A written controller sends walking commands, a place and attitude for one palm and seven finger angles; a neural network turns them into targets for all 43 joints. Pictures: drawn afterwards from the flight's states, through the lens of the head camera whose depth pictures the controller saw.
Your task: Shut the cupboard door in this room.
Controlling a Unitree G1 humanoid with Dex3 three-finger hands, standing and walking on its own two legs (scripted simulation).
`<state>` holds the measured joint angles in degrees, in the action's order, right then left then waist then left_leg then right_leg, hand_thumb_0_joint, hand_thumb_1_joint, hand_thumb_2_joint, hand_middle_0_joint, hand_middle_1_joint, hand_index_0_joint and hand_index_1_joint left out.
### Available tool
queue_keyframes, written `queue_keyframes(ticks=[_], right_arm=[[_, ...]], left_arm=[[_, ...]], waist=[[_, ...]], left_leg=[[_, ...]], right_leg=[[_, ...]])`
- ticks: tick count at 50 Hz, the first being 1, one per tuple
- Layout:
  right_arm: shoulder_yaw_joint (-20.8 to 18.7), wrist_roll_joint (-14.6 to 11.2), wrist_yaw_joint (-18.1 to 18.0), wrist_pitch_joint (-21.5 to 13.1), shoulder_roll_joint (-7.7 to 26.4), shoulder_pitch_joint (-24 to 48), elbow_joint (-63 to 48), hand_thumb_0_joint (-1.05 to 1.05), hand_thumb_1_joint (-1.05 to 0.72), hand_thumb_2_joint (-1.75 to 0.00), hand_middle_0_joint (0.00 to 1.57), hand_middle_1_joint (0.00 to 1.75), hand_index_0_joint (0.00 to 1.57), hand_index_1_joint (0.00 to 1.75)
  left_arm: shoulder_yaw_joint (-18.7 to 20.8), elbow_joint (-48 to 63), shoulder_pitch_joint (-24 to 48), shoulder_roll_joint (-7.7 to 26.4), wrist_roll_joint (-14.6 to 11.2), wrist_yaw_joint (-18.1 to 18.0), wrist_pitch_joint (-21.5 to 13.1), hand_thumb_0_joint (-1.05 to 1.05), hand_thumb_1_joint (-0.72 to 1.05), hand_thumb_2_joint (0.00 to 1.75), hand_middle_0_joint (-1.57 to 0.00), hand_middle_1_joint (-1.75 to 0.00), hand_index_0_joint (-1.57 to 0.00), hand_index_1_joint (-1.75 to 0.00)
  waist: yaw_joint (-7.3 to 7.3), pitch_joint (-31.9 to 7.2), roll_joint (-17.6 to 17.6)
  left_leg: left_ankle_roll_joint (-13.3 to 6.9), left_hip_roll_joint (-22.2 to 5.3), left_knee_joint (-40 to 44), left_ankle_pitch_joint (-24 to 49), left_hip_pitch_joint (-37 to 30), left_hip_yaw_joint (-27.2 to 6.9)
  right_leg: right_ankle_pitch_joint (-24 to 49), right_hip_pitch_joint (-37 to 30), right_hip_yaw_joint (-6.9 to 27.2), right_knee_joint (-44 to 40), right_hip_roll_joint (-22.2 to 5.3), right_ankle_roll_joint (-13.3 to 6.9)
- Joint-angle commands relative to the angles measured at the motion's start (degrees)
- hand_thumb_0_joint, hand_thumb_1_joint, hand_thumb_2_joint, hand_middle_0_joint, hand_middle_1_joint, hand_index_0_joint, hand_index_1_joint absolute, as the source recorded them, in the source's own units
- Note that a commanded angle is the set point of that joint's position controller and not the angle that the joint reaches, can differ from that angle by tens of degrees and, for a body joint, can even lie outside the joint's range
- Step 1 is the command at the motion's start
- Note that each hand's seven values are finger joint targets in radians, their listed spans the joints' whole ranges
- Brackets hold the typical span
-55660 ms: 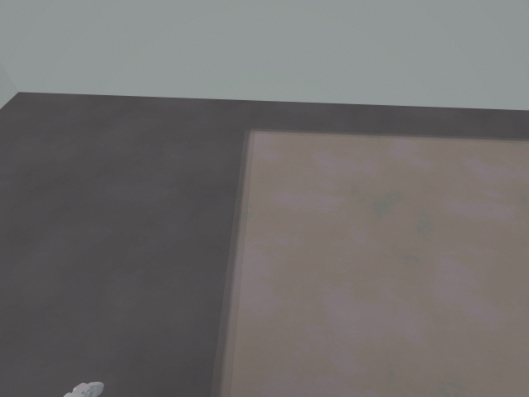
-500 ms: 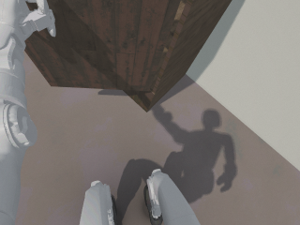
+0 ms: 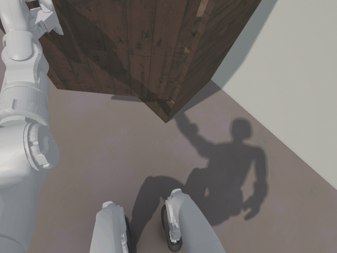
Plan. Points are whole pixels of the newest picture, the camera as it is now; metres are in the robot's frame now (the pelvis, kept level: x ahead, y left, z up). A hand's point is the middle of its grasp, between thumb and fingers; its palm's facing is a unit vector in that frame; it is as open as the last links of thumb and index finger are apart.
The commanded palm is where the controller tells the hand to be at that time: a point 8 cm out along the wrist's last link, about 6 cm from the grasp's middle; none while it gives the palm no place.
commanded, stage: pull the fist back off the door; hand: left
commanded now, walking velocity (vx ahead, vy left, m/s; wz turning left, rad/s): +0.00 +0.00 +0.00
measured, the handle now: out of the picture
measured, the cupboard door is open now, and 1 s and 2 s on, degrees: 41 41 41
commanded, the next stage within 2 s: draw the hand back to the body in 0.62 s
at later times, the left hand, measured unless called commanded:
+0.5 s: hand (60, 46) +0.53 +0.13 +0.08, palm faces +0.11 -0.99 -0.03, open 3.1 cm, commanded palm +0.49 +0.17 +0.08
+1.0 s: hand (33, 65) +0.46 +0.16 +0.12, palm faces +0.14 -0.99 -0.05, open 3.1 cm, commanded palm +0.41 +0.21 +0.14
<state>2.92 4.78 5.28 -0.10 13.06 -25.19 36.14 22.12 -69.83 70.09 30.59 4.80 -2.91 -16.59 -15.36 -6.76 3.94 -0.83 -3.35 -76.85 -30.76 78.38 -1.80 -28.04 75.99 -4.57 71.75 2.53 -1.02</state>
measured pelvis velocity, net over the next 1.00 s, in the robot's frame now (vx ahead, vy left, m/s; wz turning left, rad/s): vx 0.02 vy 0.00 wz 0.02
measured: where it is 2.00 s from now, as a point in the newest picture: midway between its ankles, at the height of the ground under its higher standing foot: (149, 242)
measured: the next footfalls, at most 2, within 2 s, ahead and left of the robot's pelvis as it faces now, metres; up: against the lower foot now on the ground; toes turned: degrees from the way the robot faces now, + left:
none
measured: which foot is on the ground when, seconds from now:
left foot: down 0.00-1.00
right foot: down 0.00-1.00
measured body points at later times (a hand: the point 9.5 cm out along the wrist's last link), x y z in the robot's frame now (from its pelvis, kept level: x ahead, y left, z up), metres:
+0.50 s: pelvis +0.01 +0.00 +0.03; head +0.16 +0.02 +0.45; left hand +0.51 +0.19 +0.08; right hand +0.03 -0.27 -0.09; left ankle +0.03 +0.11 -0.60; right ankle +0.04 -0.11 -0.60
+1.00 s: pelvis +0.02 +0.00 +0.06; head +0.12 -0.01 +0.50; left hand +0.45 +0.21 +0.12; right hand +0.06 -0.25 -0.07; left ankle +0.03 +0.11 -0.60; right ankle +0.04 -0.11 -0.60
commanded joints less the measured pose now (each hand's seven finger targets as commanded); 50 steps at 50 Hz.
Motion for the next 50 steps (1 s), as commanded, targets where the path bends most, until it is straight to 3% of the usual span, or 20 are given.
queue_keyframes(ticks=[1, 3, 5, 7, 11, 14, 18, 21, 23, 25, 27, 28, 31, 32, 37, 40, 42, 46, 48, 50], right_arm=[[-4.7, -1.1, -1.5, 0.5, 12.6, -13.7, -0.2, 0.0, -0.9, -0.9, 0.2, 0.3, 0.2, 0.3], [-4.5, -0.9, -1.6, 0.4, 12.2, -13.3, -0.6, 0.0, -0.9, -0.9, 0.2, 0.3, 0.2, 0.3], [-4.4, -0.8, -1.4, 0.7, 11.8, -13.0, -1.1, 0.0, -0.9, -0.9, 0.2, 0.3, 0.2, 0.3], [-4.8, -0.8, -1.2, 0.8, 11.8, -12.7, -1.6, 0.0, -0.9, -0.9, 0.2, 0.3, 0.2, 0.3], [-5.4, -1.4, -1.2, 1.4, 11.8, -11.2, -2.1, 0.0, -0.9, -0.9, 0.2, 0.3, 0.2, 0.3], [-5.9, -1.6, -1.4, 1.4, 11.6, -10.3, -2.5, 0.0, -0.9, -0.9, 0.2, 0.3, 0.2, 0.3], [-6.8, -1.8, -1.3, 1.6, 11.2, -8.9, -1.9, 0.0, -0.9, -0.9, 0.2, 0.3, 0.2, 0.3], [-7.0, -1.8, -1.7, 1.9, 11.2, -7.8, -1.5, 0.0, -0.9, -0.9, 0.2, 0.3, 0.2, 0.3], [-7.1, -1.8, -1.8, 1.8, 11.0, -6.9, -1.6, 0.0, -0.9, -0.9, 0.2, 0.3, 0.2, 0.3], [-7.3, -1.7, -1.8, 2.0, 10.9, -6.2, -1.6, 0.0, -0.9, -0.9, 0.2, 0.3, 0.2, 0.3], [-7.1, -1.9, -1.9, 2.2, 10.9, -5.6, -1.8, 0.0, -0.9, -0.9, 0.2, 0.3, 0.2, 0.3], [-7.0, -2.1, -2.1, 2.5, 10.9, -5.0, -1.5, 0.0, -0.9, -0.9, 0.2, 0.3, 0.2, 0.3], [-6.8, -2.0, -2.5, 2.5, 10.8, -3.8, -1.6, 0.0, -0.9, -0.9, 0.2, 0.3, 0.2, 0.3], [-6.7, -1.8, -2.8, 2.4, 11.0, -4.1, -1.5, 0.0, -0.9, -0.9, 0.2, 0.3, 0.2, 0.3], [-6.5, -1.8, -2.8, 2.2, 10.8, -3.4, -1.9, 0.0, -0.9, -0.9, 0.2, 0.3, 0.2, 0.3], [-6.7, -2.7, -2.6, 2.6, 10.7, -2.4, -4.6, 0.0, -0.9, -0.9, 0.2, 0.3, 0.2, 0.3], [-6.7, -3.6, -2.8, 2.9, 10.4, -2.2, -6.1, 0.0, -0.9, -0.9, 0.2, 0.3, 0.2, 0.3], [-6.6, -5.5, -4.1, 3.0, 9.9, -0.8, -7.9, 0.0, -0.9, -0.9, 0.2, 0.3, 0.2, 0.3], [-6.5, -6.0, -5.0, 2.2, 9.7, 0.1, -8.1, 0.0, -0.9, -0.9, 0.2, 0.3, 0.2, 0.3], [-6.3, -6.2, -5.5, 1.3, 9.4, 1.1, -7.8, 0.0, -0.9, -0.9, 0.2, 0.3, 0.2, 0.3]], left_arm=[[1.2, 11.9, 30.4, 11.7, -3.0, 2.2, -5.3, 0.0, 0.9, 0.9, -1.3, -1.5, -1.3, -1.5], [2.7, 11.4, 26.5, 12.7, -2.8, 1.6, -6.6, 0.0, 0.9, 0.9, -1.3, -1.5, -1.3, -1.5], [2.3, 9.8, 21.7, 11.0, -2.4, 0.8, -7.6, 0.0, 0.9, 0.9, -1.3, -1.5, -1.3, -1.5], [3.0, 10.4, 17.7, 10.3, -2.7, 0.5, -9.1, 0.0, 0.9, 0.9, -1.3, -1.5, -1.3, -1.5], [-0.8, 9.2, 12.7, 4.3, -4.1, 1.6, -9.8, 0.0, 0.9, 0.9, -1.3, -1.5, -1.3, -1.5], [-1.2, 13.8, 11.9, 2.5, -5.7, 2.0, -11.8, 0.0, 0.9, 0.9, -1.3, -1.5, -1.3, -1.5], [-4.6, 16.9, 10.2, -3.0, -6.3, 1.3, -14.3, 0.0, 0.9, 0.9, -1.3, -1.5, -1.3, -1.5], [-5.5, 17.4, 11.1, -3.7, -5.7, 0.2, -15.2, 0.0, 0.9, 0.9, -1.3, -1.5, -1.3, -1.5], [-5.9, 19.7, 10.4, -4.7, -5.8, -0.6, -16.5, 0.0, 0.9, 0.9, -1.3, -1.5, -1.3, -1.5], [-6.6, 20.1, 8.3, -6.0, -5.7, -1.2, -17.0, 0.0, 0.9, 0.9, -1.3, -1.5, -1.3, -1.5], [-6.4, 18.7, 5.8, -5.9, -5.7, -1.4, -17.0, 0.0, 0.9, 0.9, -1.3, -1.5, -1.3, -1.5], [-5.9, 16.4, 5.9, -4.8, -5.1, -1.8, -16.7, 0.0, 0.9, 0.9, -1.3, -1.5, -1.3, -1.5], [-6.5, 16.1, 9.0, -5.3, -4.8, -2.7, -16.7, 0.0, 0.9, 0.9, -1.3, -1.5, -1.3, -1.5], [-4.9, 16.4, 9.8, -3.3, -5.0, -3.0, -17.1, 0.0, 0.9, 0.9, -1.3, -1.5, -1.3, -1.5], [-5.3, 13.2, 7.1, -3.9, -5.0, -1.7, -17.3, 0.0, 0.9, 0.9, -1.3, -1.5, -1.3, -1.5], [-3.0, 20.7, -1.4, -2.0, -6.7, 0.0, -16.7, 0.0, 0.9, 0.9, -1.3, -1.5, -1.3, -1.5], [-4.1, 24.7, -7.4, -3.6, -8.4, 1.4, -14.9, 0.0, 0.9, 0.9, -1.3, -1.5, -1.3, -1.5], [-6.0, 35.8, -13.3, -5.1, -11.4, 2.6, -11.1, 0.0, 0.9, 0.9, -1.3, -1.5, -1.3, -1.5], [-6.1, 41.8, -15.8, -4.8, -12.5, 2.7, -10.9, 0.0, 0.9, 0.9, -1.3, -1.5, -1.3, -1.5], [-7.1, 43.9, -19.8, -6.0, -13.2, 3.0, -10.6, 0.0, 0.9, 0.9, -1.3, -1.5, -1.3, -1.5]], waist=[[-1.87, -37.3, 10.0], [-0.27, -37.0, 10.7], [0.12, -33.6, 7.6], [1.15, -34.2, 6.1], [0.88, -28.9, 2.0], [2.28, -31.8, 3.5], [2.5, -32.2, 4.0], [2.27, -30.5, 2.7], [3.37, -33.0, 4.8], [3.59, -33.3, 4.0], [4.12, -31.8, 2.8], [3.69, -29.3, 1.2], [2.84, -27.7, 0.5], [3.08, -28.4, 0.4], [3.39, -29.9, 0.4], [8.23, -36.6, 2.6], [9.06, -36.5, 1.2], [9.31, -29.4, -4.4], [9.88, -28.6, -3.5], [10.04, -24.1, -5.2]], left_leg=[[-1.0, 1.1, 9.2, 20.7, -30.3, -3.0], [-0.9, 1.3, 9.7, 21.9, -30.4, -2.5], [-1.1, 1.3, 10.4, 21.3, -28.6, -1.9], [-1.1, 1.5, 10.8, 22.7, -28.8, -1.4], [-1.1, 1.8, 12.1, 18.8, -26.6, -0.5], [-0.8, 2.1, 12.6, 21.5, -30.3, -0.4], [-0.4, 2.1, 12.7, 23.4, -35.1, -0.7], [-0.4, 2.3, 13.2, 20.9, -34.4, -0.8], [-0.1, 2.3, 13.5, 22.9, -37.9, -1.1], [0.1, 2.2, 13.6, 24.5, -39.0, -1.2], [-0.1, 2.4, 14.0, 23.4, -37.5, -1.0], [0.0, 2.3, 14.3, 21.7, -35.9, -1.1], [-0.4, 2.7, 14.3, 17.5, -33.2, -0.8], [-0.5, 2.7, 14.2, 18.3, -33.6, -0.8], [-0.5, 2.9, 13.5, 18.9, -32.3, -0.4], [0.1, 2.9, 16.2, 23.3, -38.2, 0.3], [0.0, 3.0, 17.9, 24.5, -39.4, 0.9], [-0.8, 3.0, 23.0, 19.6, -39.1, 2.1], [-0.9, 3.0, 24.8, 20.1, -41.5, 2.4], [-1.0, 3.1, 26.8, 18.5, -41.9, 2.6]], right_leg=[[16.7, -21.2, 3.3, -11.2, 0.8, 0.1], [17.9, -22.3, 3.5, -11.1, 0.6, 0.0], [18.2, -23.6, 3.5, -11.6, 0.6, 0.2], [20.9, -26.0, 3.8, -11.5, 0.6, 0.0], [18.8, -26.2, 4.0, -13.0, 0.4, 0.3], [21.3, -27.3, 3.9, -12.5, 0.2, 0.1], [21.6, -25.0, 3.3, -12.4, 0.0, 0.1], [19.4, -24.8, 3.4, -12.7, -0.3, 0.2], [20.0, -24.5, 3.1, -12.2, -0.4, 0.0], [21.2, -24.9, 2.8, -12.0, -0.4, 0.0], [20.9, -25.8, 3.0, -12.2, -0.3, 0.0], [19.8, -25.1, 2.9, -12.4, -0.5, 0.1], [17.0, -25.0, 3.4, -13.1, -0.6, 0.3], [17.7, -25.5, 3.5, -12.8, -0.6, 0.2], [19.0, -26.3, 3.9, -12.3, -0.7, 0.3], [22.5, -33.1, 3.9, -13.2, -0.6, -0.1], [24.8, -37.0, 3.9, -14.7, -0.3, 0.0], [23.1, -43.2, 4.2, -20.7, -0.2, 0.6], [24.1, -45.7, 4.3, -22.3, -0.3, 0.6], [22.7, -46.8, 4.1, -24.3, -0.2, 0.7]])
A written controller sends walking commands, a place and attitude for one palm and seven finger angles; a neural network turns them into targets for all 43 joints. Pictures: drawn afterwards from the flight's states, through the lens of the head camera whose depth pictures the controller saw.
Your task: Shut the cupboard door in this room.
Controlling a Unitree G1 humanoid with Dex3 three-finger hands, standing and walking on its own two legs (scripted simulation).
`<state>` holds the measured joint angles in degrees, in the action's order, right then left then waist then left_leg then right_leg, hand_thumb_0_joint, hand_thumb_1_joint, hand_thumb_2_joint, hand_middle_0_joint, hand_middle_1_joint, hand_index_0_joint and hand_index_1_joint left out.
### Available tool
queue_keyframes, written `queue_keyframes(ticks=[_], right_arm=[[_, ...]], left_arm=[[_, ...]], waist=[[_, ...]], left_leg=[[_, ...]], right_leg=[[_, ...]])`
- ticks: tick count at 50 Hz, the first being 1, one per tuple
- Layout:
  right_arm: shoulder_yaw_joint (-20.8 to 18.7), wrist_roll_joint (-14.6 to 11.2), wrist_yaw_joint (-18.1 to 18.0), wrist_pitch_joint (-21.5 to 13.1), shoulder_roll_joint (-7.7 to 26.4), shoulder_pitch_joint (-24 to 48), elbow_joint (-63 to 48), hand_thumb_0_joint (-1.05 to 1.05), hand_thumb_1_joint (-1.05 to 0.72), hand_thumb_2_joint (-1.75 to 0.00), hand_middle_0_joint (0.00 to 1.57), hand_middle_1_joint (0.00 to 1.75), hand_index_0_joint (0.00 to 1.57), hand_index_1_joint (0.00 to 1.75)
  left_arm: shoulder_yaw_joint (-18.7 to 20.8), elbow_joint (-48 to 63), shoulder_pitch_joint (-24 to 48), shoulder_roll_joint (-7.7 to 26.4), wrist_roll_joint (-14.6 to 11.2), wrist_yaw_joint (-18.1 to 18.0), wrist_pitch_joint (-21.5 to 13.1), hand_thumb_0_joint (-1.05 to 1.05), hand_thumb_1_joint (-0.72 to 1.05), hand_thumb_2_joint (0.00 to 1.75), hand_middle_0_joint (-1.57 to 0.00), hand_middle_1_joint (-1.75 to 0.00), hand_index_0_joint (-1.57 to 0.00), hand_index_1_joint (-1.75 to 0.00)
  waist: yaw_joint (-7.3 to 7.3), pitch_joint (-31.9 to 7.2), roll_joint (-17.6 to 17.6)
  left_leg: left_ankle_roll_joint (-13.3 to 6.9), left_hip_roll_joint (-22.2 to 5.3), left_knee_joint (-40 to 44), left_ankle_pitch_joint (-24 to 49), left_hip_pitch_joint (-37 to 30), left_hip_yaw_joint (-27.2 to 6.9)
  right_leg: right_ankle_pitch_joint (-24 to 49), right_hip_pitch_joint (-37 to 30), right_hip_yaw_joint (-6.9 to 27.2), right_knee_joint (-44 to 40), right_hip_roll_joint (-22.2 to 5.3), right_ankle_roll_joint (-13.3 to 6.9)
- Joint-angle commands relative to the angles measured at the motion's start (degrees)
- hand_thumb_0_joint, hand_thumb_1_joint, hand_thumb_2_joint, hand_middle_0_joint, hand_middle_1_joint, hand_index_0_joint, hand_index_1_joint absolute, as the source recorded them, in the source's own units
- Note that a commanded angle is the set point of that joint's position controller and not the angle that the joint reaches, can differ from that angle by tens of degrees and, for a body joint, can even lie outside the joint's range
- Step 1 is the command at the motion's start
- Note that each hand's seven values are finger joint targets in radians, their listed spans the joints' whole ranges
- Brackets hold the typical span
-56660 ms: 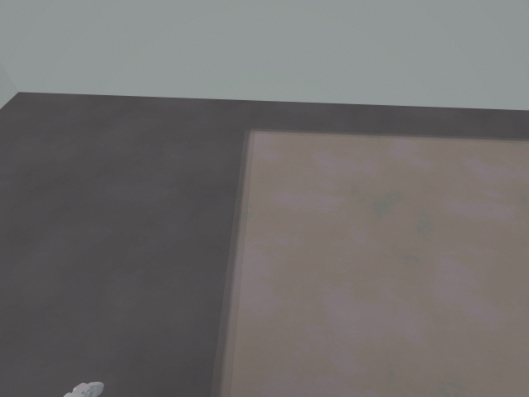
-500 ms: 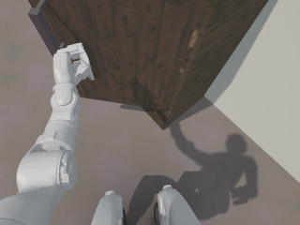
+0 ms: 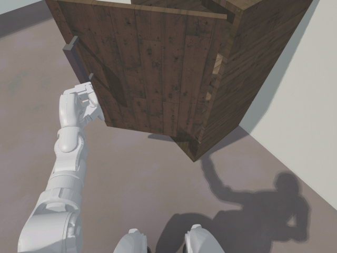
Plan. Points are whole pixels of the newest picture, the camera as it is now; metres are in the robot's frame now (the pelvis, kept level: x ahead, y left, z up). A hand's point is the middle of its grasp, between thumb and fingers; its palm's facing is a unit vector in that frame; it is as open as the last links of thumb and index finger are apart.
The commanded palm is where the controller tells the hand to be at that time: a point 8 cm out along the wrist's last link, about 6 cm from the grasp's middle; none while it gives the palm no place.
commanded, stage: draw the hand back to the body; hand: left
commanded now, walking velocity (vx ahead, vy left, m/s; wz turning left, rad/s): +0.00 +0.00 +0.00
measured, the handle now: (81, 64) +0.63 +0.24 +0.02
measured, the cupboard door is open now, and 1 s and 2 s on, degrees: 41 41 41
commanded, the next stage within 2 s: step back with the hand held close in 1.32 s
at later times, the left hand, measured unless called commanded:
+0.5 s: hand (27, 147) +0.30 +0.22 +0.15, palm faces +0.24 -0.94 -0.25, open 3.3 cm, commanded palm +0.26 +0.26 +0.17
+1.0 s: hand out of the picture +0.20 +0.29 +0.24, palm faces +0.49 -0.75 -0.45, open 6.5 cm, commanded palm +0.16 +0.31 +0.25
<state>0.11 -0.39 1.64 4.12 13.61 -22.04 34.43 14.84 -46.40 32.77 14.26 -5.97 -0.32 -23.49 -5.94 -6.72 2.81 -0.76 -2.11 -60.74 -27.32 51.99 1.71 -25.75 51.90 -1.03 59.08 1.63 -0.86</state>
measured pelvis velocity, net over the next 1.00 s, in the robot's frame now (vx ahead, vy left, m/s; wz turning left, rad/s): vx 0.03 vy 0.01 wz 0.04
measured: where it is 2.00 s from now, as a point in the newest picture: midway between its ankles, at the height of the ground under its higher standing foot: outside the picture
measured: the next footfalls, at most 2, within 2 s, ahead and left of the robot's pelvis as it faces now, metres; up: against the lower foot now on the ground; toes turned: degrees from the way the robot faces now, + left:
none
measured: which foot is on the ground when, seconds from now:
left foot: down 0.00-1.00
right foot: down 0.00-1.00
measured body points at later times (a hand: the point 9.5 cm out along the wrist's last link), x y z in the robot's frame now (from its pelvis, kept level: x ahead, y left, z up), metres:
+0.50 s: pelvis +0.02 +0.01 +0.07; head +0.02 -0.01 +0.52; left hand +0.28 +0.27 +0.17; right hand +0.23 -0.21 -0.01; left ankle +0.01 +0.11 -0.66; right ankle +0.02 -0.11 -0.66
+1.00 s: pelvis +0.03 +0.01 +0.08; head +0.00 -0.02 +0.53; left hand +0.17 +0.32 +0.27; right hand +0.22 -0.20 -0.01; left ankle +0.01 +0.11 -0.66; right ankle +0.02 -0.11 -0.66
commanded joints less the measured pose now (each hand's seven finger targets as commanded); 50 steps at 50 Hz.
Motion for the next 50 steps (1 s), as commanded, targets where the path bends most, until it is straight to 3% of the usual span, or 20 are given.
queue_keyframes(ticks=[1, 2, 5, 6, 12, 13, 14, 15, 18, 25, 26, 30, 36, 37, 38, 42, 44, 47, 48, 50], right_arm=[[-3.4, -1.2, -2.1, -3.2, 8.8, -1.4, -6.1, 0.0, -0.9, -0.9, 0.2, 0.3, 0.2, 0.3], [-3.3, -1.3, -2.3, -3.8, 8.8, -0.9, -6.4, 0.0, -0.9, -0.9, 0.2, 0.3, 0.2, 0.3], [-3.1, -2.0, -2.5, -4.6, 8.5, 1.4, -6.7, 0.0, -0.9, -0.9, 0.2, 0.3, 0.2, 0.3], [-2.9, -2.2, -2.5, -4.9, 8.4, 2.1, -7.2, 0.0, -0.9, -0.9, 0.2, 0.3, 0.2, 0.3], [-2.1, -3.2, -3.4, -6.5, 8.5, 7.4, -9.8, 0.0, -0.9, -0.9, 0.2, 0.3, 0.2, 0.3], [-2.7, -3.3, -4.5, -5.0, 6.7, 11.0, -10.8, 0.0, -0.9, -0.9, 0.2, 0.3, 0.2, 0.3], [-2.5, -3.3, -5.3, -4.4, 6.5, 11.7, -11.6, 0.0, -0.9, -0.9, 0.2, 0.3, 0.2, 0.3], [-2.0, -3.3, -5.8, -4.3, 6.4, 12.7, -11.6, 0.0, -0.9, -0.9, 0.2, 0.3, 0.2, 0.3], [-1.1, -3.1, -7.1, -4.3, 6.0, 14.5, -10.8, 0.0, -0.9, -0.9, 0.2, 0.3, 0.2, 0.3], [0.4, -2.4, -7.3, -5.9, 5.2, 17.0, -10.2, 0.0, -0.9, -0.9, 0.2, 0.3, 0.2, 0.3], [0.6, -2.2, -7.2, -6.2, 5.2, 17.2, -10.1, 0.0, -0.9, -0.9, 0.2, 0.3, 0.2, 0.3], [0.8, -1.6, -6.6, -7.5, 5.1, 18.0, -10.0, 0.0, -0.9, -0.9, 0.2, 0.3, 0.2, 0.3], [0.6, -0.9, -6.0, -9.2, 4.9, 18.4, -9.3, 0.0, -0.9, -0.9, 0.2, 0.3, 0.2, 0.3], [0.4, -0.8, -5.9, -9.4, 5.2, 18.4, -9.0, 0.0, -0.9, -0.9, 0.2, 0.3, 0.2, 0.3], [0.5, -0.9, -5.8, -9.5, 4.9, 18.5, -9.2, 0.0, -0.9, -0.9, 0.2, 0.3, 0.2, 0.3], [0.0, -0.8, -5.7, -10.6, 5.1, 18.9, -8.8, 0.0, -0.9, -0.9, 0.2, 0.3, 0.2, 0.3], [-0.1, -1.0, -5.7, -11.2, 4.9, 18.8, -8.7, 0.0, -0.9, -0.9, 0.2, 0.3, 0.2, 0.3], [-0.6, -1.1, -5.8, -12.0, 5.0, 18.7, -8.5, 0.0, -0.9, -0.9, 0.2, 0.3, 0.2, 0.3], [-0.4, -1.2, -5.8, -12.1, 4.9, 18.4, -8.2, 0.0, -0.9, -0.9, 0.2, 0.3, 0.2, 0.3], [-0.9, -1.2, -5.9, -12.2, 5.6, 18.0, -7.8, 0.0, -0.9, -0.9, 0.2, 0.3, 0.2, 0.3]], left_arm=[[-0.3, 21.0, 14.8, 10.2, -2.4, 0.8, -3.5, 0.0, 0.9, 0.9, -1.3, -1.5, -1.3, -1.5], [-1.1, 23.0, 13.3, 9.7, -2.6, 1.3, -3.4, 0.0, 0.9, 0.9, -1.3, -1.5, -1.3, -1.5], [-3.2, 25.9, 5.8, 7.9, -3.4, 3.1, -2.0, 0.0, 0.9, 0.9, -1.3, -1.5, -1.3, -1.5], [-3.8, 26.3, 2.9, 6.9, -4.2, 3.8, -1.0, 0.0, 0.9, 0.9, -1.3, -1.5, -1.3, -1.5], [-2.3, 36.8, -5.4, 8.9, -7.3, 6.3, 3.0, 0.0, 0.9, 0.9, -1.16, -1.35, -1.16, -1.35], [-5.8, 41.1, -7.6, 12.3, -0.7, 2.4, 6.1, 0.0, 0.9, 0.9, -1.13, -1.32, -1.13, -1.32], [-5.4, 44.3, -8.9, 11.4, -0.6, 0.2, 8.3, 0.0, 0.9, 0.9, -1.11, -1.29, -1.11, -1.29], [-6.7, 46.8, -10.6, 10.4, 0.2, -1.2, 9.9, 0.0, 0.9, 0.9, -1.08, -1.26, -1.08, -1.26], [-4.8, 49.8, -15.8, 12.2, 1.0, -3.7, 13.8, 0.0, 0.9, 0.9, -1.0, -1.17, -1.0, -1.17], [-4.3, 58.9, -24.7, 11.2, 1.6, -5.0, 18.2, 0.0, 0.9, 0.9, -0.81, -0.96, -0.81, -0.96], [-3.7, 60.0, -26.4, 11.4, 1.5, -5.2, 18.6, 0.0, 0.9, 0.9, -0.78, -0.93, -0.78, -0.93], [-2.0, 66.6, -32.0, 11.9, 1.8, -5.3, 19.3, 0.0, 0.9, 0.9, -0.67, -0.81, -0.67, -0.81], [3.7, 74.2, -41.0, 14.9, 1.9, -5.9, 19.4, 0.0, 0.9, 0.9, -0.5, -0.63, -0.5, -0.63], [5.5, 73.8, -43.6, 16.2, 1.8, -6.0, 19.5, 0.0, 0.9, 0.9, -0.47, -0.6, -0.47, -0.6], [5.3, 74.9, -45.0, 15.1, 1.6, -5.9, 19.4, 0.0, 0.9, 0.9, -0.45, -0.57, -0.45, -0.57], [9.6, 78.2, -49.1, 17.9, 1.6, -6.3, 18.8, 0.0, 0.9, 0.9, -0.34, -0.45, -0.34, -0.45], [10.5, 80.6, -51.2, 17.7, 1.5, -6.4, 18.1, 0.0, 0.9, 0.9, -0.28, -0.39, -0.28, -0.39], [14.4, 81.3, -56.2, 20.0, 1.3, -6.7, 17.5, 0.0, 0.9, 0.9, -0.2, -0.3, -0.2, -0.3], [11.1, 79.5, -56.0, 16.4, 1.3, -6.3, 17.5, 0.0, 0.9, 0.9, -0.2, -0.3, -0.2, -0.3], [10.1, 77.8, -54.7, 15.5, 1.4, -6.3, 17.5, 0.0, 0.9, 0.9, -0.2, -0.3, -0.2, -0.3]], waist=[[0.98, -21.9, -4.3], [1.18, -21.0, -1.6], [2.06, -18.0, 0.3], [2.48, -16.7, -0.3], [4.54, -12.5, -1.7], [5.69, -14.9, -2.6], [4.97, -13.0, -3.3], [5.21, -11.4, -1.0], [5.58, -7.0, -2.3], [6.47, -2.4, 0.4], [6.71, -2.0, -0.5], [7.39, -1.5, 1.4], [8.45, -1.1, 1.0], [8.8, -0.1, -0.2], [8.79, -0.1, -0.1], [9.48, 1.9, 1.0], [9.46, 1.8, 2.5], [10.2, 2.1, 0.9], [9.32, 4.3, 0.1], [8.82, 6.3, -1.2]], left_leg=[[-1.1, 1.9, 11.8, 13.9, -15.6, -0.8], [-1.1, 2.0, 12.7, 14.0, -17.2, -0.8], [-0.8, 1.8, 15.4, 15.0, -21.3, -1.0], [-0.8, 1.9, 16.3, 14.1, -21.6, -1.0], [-1.0, 2.0, 20.4, 14.6, -25.5, -1.5], [-1.0, 2.0, 23.3, 15.0, -29.3, -0.9], [-1.2, 1.9, 24.6, 15.3, -30.2, -0.9], [-1.1, 1.8, 26.0, 16.0, -31.8, -1.2], [-1.4, 1.7, 29.1, 17.6, -34.9, -1.3], [-0.9, 1.3, 35.8, 22.1, -43.2, -1.8], [-0.9, 1.3, 36.7, 22.4, -43.6, -2.1], [-0.6, 1.0, 38.7, 26.4, -46.3, -2.1], [-0.3, 0.9, 39.8, 29.8, -47.2, -2.1], [-0.4, 1.1, 39.9, 29.4, -46.6, -2.1], [-0.3, 1.0, 40.0, 29.8, -46.5, -2.1], [-0.2, 1.3, 40.6, 26.9, -45.8, -1.9], [-0.2, 1.2, 40.6, 27.1, -45.7, -2.0], [-0.2, 1.3, 40.5, 27.1, -45.7, -1.6], [-0.3, 1.2, 40.8, 25.8, -45.2, -1.5], [-0.5, 1.2, 41.2, 23.4, -44.7, -1.5]], right_leg=[[19.2, -23.2, 0.8, -12.7, 0.6, 0.6], [19.1, -23.2, 0.6, -13.4, 0.5, 0.3], [19.2, -23.5, -0.1, -15.1, 0.3, 0.0], [18.2, -24.0, -0.4, -16.0, 0.3, 0.0], [17.9, -28.6, -0.7, -18.9, -0.2, -0.2], [17.0, -31.9, 2.6, -22.5, -1.7, -0.1], [17.0, -32.9, 2.2, -24.1, -1.9, 0.1], [17.5, -33.7, 1.7, -24.9, -1.9, -0.1], [19.3, -36.4, 1.1, -28.2, -1.9, 0.0], [22.2, -42.1, -0.2, -34.2, -1.8, -0.2], [22.2, -43.0, -0.4, -34.9, -1.7, -0.2], [24.7, -45.7, -0.7, -36.5, -1.7, -0.2], [26.6, -48.3, -0.9, -37.7, -1.7, 0.0], [26.5, -48.6, -0.9, -38.2, -1.6, 0.0], [26.7, -48.9, -0.9, -38.0, -1.7, 0.0], [24.2, -48.4, -1.1, -39.1, -1.4, 0.1], [24.2, -48.7, -1.1, -38.8, -1.5, 0.1], [24.3, -48.7, -0.9, -39.2, -1.2, 0.1], [23.0, -47.2, -1.1, -39.2, -1.4, 0.3], [20.7, -45.5, -0.9, -40.0, -1.3, 0.5]])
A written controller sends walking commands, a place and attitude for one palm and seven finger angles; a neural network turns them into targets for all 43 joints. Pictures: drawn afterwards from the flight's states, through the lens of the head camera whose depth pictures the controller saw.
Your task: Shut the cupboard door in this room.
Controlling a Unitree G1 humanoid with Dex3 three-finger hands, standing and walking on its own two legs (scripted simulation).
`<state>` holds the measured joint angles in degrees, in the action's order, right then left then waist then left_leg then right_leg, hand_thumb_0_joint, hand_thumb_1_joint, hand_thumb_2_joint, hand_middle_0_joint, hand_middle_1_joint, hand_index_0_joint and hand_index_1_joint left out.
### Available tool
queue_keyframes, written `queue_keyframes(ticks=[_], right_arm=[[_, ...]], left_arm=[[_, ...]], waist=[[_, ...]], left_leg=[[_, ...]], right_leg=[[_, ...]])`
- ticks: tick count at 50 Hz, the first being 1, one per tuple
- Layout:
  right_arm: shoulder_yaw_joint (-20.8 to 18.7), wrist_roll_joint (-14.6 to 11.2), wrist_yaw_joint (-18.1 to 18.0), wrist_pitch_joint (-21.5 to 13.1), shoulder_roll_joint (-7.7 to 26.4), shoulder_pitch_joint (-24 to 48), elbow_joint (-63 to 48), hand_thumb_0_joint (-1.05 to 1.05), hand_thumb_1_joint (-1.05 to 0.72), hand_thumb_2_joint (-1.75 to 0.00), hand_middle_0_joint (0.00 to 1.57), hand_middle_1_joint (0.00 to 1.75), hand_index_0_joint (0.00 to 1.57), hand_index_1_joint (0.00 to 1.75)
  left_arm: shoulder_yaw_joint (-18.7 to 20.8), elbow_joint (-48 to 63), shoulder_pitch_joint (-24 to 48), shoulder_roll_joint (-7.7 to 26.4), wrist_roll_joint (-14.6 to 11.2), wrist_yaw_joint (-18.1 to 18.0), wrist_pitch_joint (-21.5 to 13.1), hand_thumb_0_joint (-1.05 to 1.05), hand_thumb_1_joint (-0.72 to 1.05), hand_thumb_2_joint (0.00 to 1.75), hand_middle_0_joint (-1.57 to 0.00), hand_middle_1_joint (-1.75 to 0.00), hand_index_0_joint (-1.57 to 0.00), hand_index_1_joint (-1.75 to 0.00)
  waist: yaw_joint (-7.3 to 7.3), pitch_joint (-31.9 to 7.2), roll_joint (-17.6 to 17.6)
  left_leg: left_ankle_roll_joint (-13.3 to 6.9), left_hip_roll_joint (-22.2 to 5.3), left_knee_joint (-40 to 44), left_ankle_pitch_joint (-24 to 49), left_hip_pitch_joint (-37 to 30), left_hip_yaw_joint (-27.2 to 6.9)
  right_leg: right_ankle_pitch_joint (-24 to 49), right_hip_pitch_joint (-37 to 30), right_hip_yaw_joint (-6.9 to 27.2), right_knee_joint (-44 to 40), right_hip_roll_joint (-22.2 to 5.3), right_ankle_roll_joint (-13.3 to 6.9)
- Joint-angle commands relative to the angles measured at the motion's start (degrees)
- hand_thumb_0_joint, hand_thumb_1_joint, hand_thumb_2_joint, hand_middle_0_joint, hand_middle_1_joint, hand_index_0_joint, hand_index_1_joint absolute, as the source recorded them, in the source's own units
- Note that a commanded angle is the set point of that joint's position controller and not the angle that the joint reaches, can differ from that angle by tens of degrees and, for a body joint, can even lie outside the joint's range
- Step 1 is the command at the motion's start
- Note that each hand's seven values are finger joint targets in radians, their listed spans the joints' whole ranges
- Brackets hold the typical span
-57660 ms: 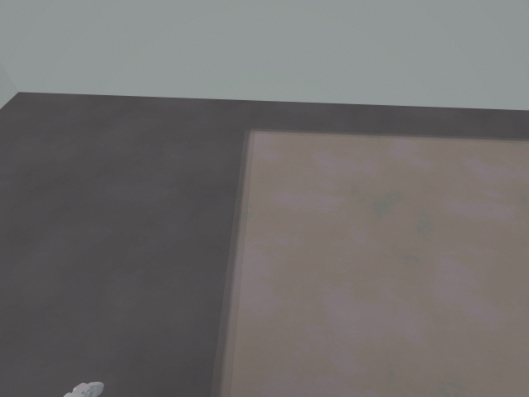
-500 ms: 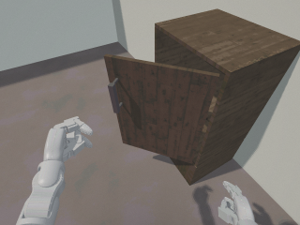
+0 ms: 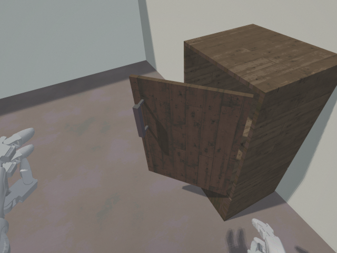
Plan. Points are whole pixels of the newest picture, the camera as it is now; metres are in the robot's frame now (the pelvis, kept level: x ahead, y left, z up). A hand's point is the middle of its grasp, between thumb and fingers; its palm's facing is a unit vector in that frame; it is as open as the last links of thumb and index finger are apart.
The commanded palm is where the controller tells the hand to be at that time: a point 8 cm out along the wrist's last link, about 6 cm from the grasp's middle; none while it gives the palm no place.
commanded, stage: draw the hand back to the body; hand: left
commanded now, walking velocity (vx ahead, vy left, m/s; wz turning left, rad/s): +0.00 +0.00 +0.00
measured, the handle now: (142, 118) +0.62 +0.20 -0.06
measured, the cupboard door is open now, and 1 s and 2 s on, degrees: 41 41 41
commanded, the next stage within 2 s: step back with the hand held close in 0.32 s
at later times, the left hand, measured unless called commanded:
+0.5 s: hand (40, 187) +0.17 +0.26 +0.16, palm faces +0.45 -0.79 -0.42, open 7.4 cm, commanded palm +0.13 +0.29 +0.17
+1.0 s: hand (19, 202) +0.15 +0.28 +0.16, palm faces +0.40 -0.77 -0.51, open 7.4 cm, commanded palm +0.09 +0.31 +0.17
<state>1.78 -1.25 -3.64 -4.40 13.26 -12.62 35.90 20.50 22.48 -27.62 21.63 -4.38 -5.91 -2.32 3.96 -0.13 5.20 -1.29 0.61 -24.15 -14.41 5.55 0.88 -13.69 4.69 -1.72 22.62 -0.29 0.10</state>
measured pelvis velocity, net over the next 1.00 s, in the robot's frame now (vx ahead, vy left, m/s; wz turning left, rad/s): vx -0.05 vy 0.01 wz -0.01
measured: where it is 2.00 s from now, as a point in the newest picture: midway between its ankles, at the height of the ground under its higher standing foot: outside the picture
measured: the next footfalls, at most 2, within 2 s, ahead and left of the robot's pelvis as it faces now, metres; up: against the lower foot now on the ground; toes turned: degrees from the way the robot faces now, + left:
right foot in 1.60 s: -0.10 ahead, -0.12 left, +0.00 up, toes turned +11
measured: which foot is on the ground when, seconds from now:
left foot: down 0.00-1.00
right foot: down 0.00-1.00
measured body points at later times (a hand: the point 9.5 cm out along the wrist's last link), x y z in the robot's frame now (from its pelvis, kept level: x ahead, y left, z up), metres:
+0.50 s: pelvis -0.01 -0.01 +0.00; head -0.04 -0.04 +0.45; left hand +0.14 +0.30 +0.18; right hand +0.17 -0.23 -0.08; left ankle -0.01 +0.10 -0.74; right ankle -0.01 -0.12 -0.74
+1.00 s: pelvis -0.05 +0.01 -0.01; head -0.05 +0.01 +0.44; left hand +0.12 +0.32 +0.19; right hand +0.12 -0.23 -0.09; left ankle -0.01 +0.10 -0.74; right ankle -0.01 -0.12 -0.74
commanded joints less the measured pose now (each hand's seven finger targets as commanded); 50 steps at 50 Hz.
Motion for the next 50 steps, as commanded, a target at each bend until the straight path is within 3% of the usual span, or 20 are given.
queue_keyframes(ticks=[1, 4, 7, 8, 12, 14, 17, 19, 22, 23, 26, 32, 37, 41, 42, 43, 46, 47, 48, 50], right_arm=[[-2.6, -0.3, -0.7, -3.6, 6.1, 8.4, -9.1, 0.0, -0.9, -0.9, 0.2, 0.3, 0.2, 0.3], [-2.9, -0.4, -1.1, -3.9, 6.2, 8.7, -9.1, 0.0, -0.9, -0.9, 0.2, 0.3, 0.2, 0.3], [-2.9, -0.3, -1.4, -4.4, 6.2, 9.0, -9.0, 0.0, -0.9, -0.9, 0.2, 0.3, 0.2, 0.3], [-2.7, -0.2, -1.4, -4.7, 5.8, 9.3, -9.1, 0.0, -0.9, -0.9, 0.2, 0.3, 0.2, 0.3], [-2.6, -0.1, -1.3, -5.2, 5.6, 9.4, -8.7, 0.0, -0.9, -0.9, 0.2, 0.3, 0.2, 0.3], [-2.5, -0.2, -1.2, -5.3, 5.3, 9.3, -8.7, 0.0, -0.9, -0.9, 0.2, 0.3, 0.2, 0.3], [-2.8, -0.2, -1.2, -5.2, 5.5, 9.2, -8.6, 0.0, -0.9, -0.9, 0.2, 0.3, 0.2, 0.3], [-2.8, -0.3, -1.1, -4.9, 5.3, 9.3, -8.8, 0.0, -0.9, -0.9, 0.2, 0.3, 0.2, 0.3], [-2.9, -0.2, -1.0, -5.1, 5.7, 9.3, -8.6, 0.0, -0.9, -0.9, 0.2, 0.3, 0.2, 0.3], [-3.5, -0.3, -0.7, -3.7, 7.4, 9.4, -10.5, 0.0, -0.9, -0.9, 0.2, 0.3, 0.2, 0.3], [-3.8, 0.2, -0.3, -1.6, 6.6, 8.4, -9.5, 0.0, -0.9, -0.9, 0.2, 0.3, 0.2, 0.3], [-4.9, 0.2, -1.4, 0.8, 7.5, 8.0, -10.5, 0.0, -0.9, -0.9, 0.2, 0.3, 0.2, 0.3], [-5.3, 0.1, -2.1, 2.7, 7.7, 7.9, -12.0, 0.0, -0.9, -0.9, 0.2, 0.3, 0.2, 0.3], [-5.2, -0.1, -2.2, 3.1, 7.8, 7.5, -12.7, 0.0, -0.9, -0.9, 0.2, 0.3, 0.2, 0.3], [-5.5, 0.1, -2.3, 3.0, 8.3, 7.5, -12.6, 0.0, -0.9, -0.9, 0.2, 0.3, 0.2, 0.3], [-5.3, -0.1, -2.3, 2.9, 7.8, 7.3, -12.7, 0.0, -0.9, -0.9, 0.2, 0.3, 0.2, 0.3], [-5.3, 0.0, -2.3, 2.5, 8.2, 6.9, -12.9, 0.0, -0.9, -0.9, 0.2, 0.3, 0.2, 0.3], [-5.4, 0.2, -2.5, 2.1, 8.4, 7.0, -12.6, 0.0, -0.9, -0.9, 0.2, 0.3, 0.2, 0.3], [-5.2, 0.0, -2.5, 1.9, 8.0, 6.8, -12.7, 0.0, -0.9, -0.9, 0.2, 0.3, 0.2, 0.3], [-5.1, 0.0, -2.5, 1.2, 8.3, 6.5, -12.6, 0.0, -0.9, -0.9, 0.2, 0.3, 0.2, 0.3]], left_arm=[[3.9, 8.8, 6.8, 7.9, 0.0, -0.7, -3.6, 0.0, 0.9, 0.9, -0.2, -0.3, -0.2, -0.3], [4.3, 8.3, 8.4, 8.8, 0.0, -1.0, -4.1, 0.0, 0.9, 0.9, -0.2, -0.3, -0.2, -0.3], [6.1, 10.4, 9.0, 11.2, 0.2, -1.3, -4.8, 0.0, 0.9, 0.9, -0.2, -0.3, -0.2, -0.3], [5.4, 11.5, 9.2, 10.3, 0.3, -1.3, -5.1, 0.0, 0.9, 0.9, -0.2, -0.3, -0.2, -0.3], [7.1, 10.9, 7.5, 11.6, 0.3, -1.5, -5.3, 0.0, 0.9, 0.9, -0.2, -0.3, -0.2, -0.3], [6.5, 10.7, 7.1, 10.5, 0.2, -1.4, -5.3, 0.0, 0.9, 0.9, -0.2, -0.3, -0.2, -0.3], [6.8, 9.3, 6.7, 10.7, 0.1, -1.2, -5.3, 0.0, 0.9, 0.9, -0.2, -0.3, -0.2, -0.3], [5.7, 9.0, 6.1, 9.4, -0.1, -0.9, -5.3, 0.0, 0.9, 0.9, -0.2, -0.3, -0.2, -0.3], [6.2, 9.3, 6.8, 10.3, 0.1, -0.9, -5.4, 0.0, 0.9, 0.9, -0.2, -0.3, -0.2, -0.3], [9.7, 12.3, 10.3, 13.6, 0.3, -1.2, -7.7, 0.0, 0.9, 0.9, -0.2, -0.3, -0.2, -0.3], [6.9, 7.9, 3.2, 10.0, 0.4, -1.1, -10.0, 0.0, 0.9, 0.9, -0.2, -0.3, -0.2, -0.3], [9.6, 10.6, 0.2, 13.0, 0.2, -2.0, -11.4, 0.0, 0.9, 0.9, -0.2, -0.3, -0.2, -0.3], [11.0, 11.9, -2.3, 14.3, -0.1, -2.5, -10.4, 0.0, 0.9, 0.9, -0.2, -0.3, -0.2, -0.3], [9.9, 13.4, -3.3, 13.1, 0.1, -2.8, -10.1, 0.0, 0.9, 0.9, -0.2, -0.3, -0.2, -0.3], [11.9, 14.2, -3.0, 15.1, 0.3, -3.0, -10.5, 0.0, 0.9, 0.9, -0.2, -0.3, -0.2, -0.3], [10.4, 13.8, -3.5, 13.4, 0.3, -2.9, -10.5, 0.0, 0.9, 0.9, -0.2, -0.3, -0.2, -0.3], [10.7, 14.3, -3.2, 13.4, 0.7, -3.2, -11.0, 0.0, 0.9, 0.9, -0.2, -0.3, -0.2, -0.3], [12.4, 14.0, -3.2, 15.0, 1.0, -3.3, -11.2, 0.0, 0.9, 0.9, -0.2, -0.3, -0.2, -0.3], [10.9, 13.7, -3.2, 13.2, 0.9, -3.3, -11.4, 0.0, 0.9, 0.9, -0.2, -0.3, -0.2, -0.3], [10.8, 14.1, -1.9, 13.2, 1.3, -3.4, -12.0, 0.0, 0.9, 0.9, -0.2, -0.3, -0.2, -0.3]], waist=[[-1.26, 0.0, -3.2], [-1.13, -0.3, -4.7], [-0.43, -2.5, -2.8], [-0.51, -3.0, -1.3], [-0.04, -1.5, -0.7], [-0.25, -0.9, 0.1], [-0.27, 0.3, -2.5], [-0.52, 0.1, -2.2], [-0.47, 0.4, -0.8], [-2.81, 2.6, -1.8], [-3.17, -0.8, -4.7], [-3.23, -8.4, -2.7], [-3.12, -10.7, -2.4], [-3.44, -9.4, -1.7], [-3.21, -9.9, -1.1], [-3.47, -9.3, -1.4], [-3.57, -8.0, -0.5], [-3.33, -7.8, -0.4], [-3.61, -7.0, -0.5], [-3.78, -6.0, 0.0]], left_leg=[[-0.1, -1.5, 4.7, 10.1, 1.5, -0.7], [-0.5, -1.3, 5.0, 6.8, 1.1, -0.7], [-0.6, -0.9, 4.8, 6.3, 0.5, -0.4], [-0.6, -0.8, 4.7, 6.8, 0.3, -0.4], [-0.2, -0.8, 4.8, 7.9, 1.0, -0.3], [-0.2, -0.9, 5.0, 7.7, 0.9, 0.0], [-0.2, -0.9, 5.1, 7.3, 1.3, 0.1], [-0.4, -1.0, 5.0, 7.2, 0.6, 0.4], [-0.3, -0.9, 5.3, 6.7, 0.6, 0.3], [-1.2, -1.8, 2.2, 2.1, 5.2, -0.9], [-1.1, -1.5, -0.1, 2.6, 5.7, -1.4], [-1.0, -2.9, 1.7, 17.0, 5.6, -2.0], [-1.1, -4.0, 1.8, 22.1, 8.5, -2.6], [-1.5, -4.9, 2.9, 15.7, 13.9, -3.4], [-1.7, -5.1, 3.4, 13.9, 15.5, -3.8], [-1.8, -5.4, 3.8, 11.8, 16.9, -4.2], [-2.7, -6.1, 5.2, 3.1, 23.4, -5.1], [-3.0, -6.4, 5.7, 0.2, 25.4, -5.6], [-3.1, -6.5, 5.8, -2.8, 27.3, -5.5], [-3.7, -7.0, 6.8, -10.3, 31.6, -6.3]], right_leg=[[8.1, 2.1, -0.2, -3.6, 0.6, -0.4], [4.7, 2.5, 0.2, -4.5, 0.5, -0.2], [4.0, 1.0, 0.8, -4.9, 0.4, -0.4], [4.6, 0.6, 0.8, -4.5, 0.2, -0.5], [5.5, 0.4, 0.8, -5.0, 0.4, -0.7], [5.5, 0.8, 1.0, -5.1, 0.4, -0.6], [4.5, 1.3, 1.0, -6.0, 0.6, -0.5], [4.3, 1.7, 1.2, -6.1, 0.5, -0.4], [3.8, 1.8, 1.3, -6.7, 0.7, -0.4], [2.6, 7.9, 6.2, -9.5, -2.5, -0.5], [0.0, 9.5, 7.1, -10.0, -4.7, -1.1], [17.8, 3.2, 2.0, -1.0, -2.6, 0.1], [22.7, 0.4, 1.5, 3.2, -1.6, 0.7], [19.6, -0.5, 1.9, 4.8, -0.8, 1.1], [19.3, -1.7, 1.8, 5.3, -0.5, 1.2], [18.0, -1.7, 1.9, 5.8, -0.3, 1.3], [15.5, -3.7, 2.4, 7.7, 0.4, 1.5], [14.8, -4.4, 2.7, 8.1, 0.7, 1.5], [13.7, -4.5, 2.9, 8.5, 0.5, 1.5], [11.6, -5.6, 3.5, 9.8, 1.0, 1.5]])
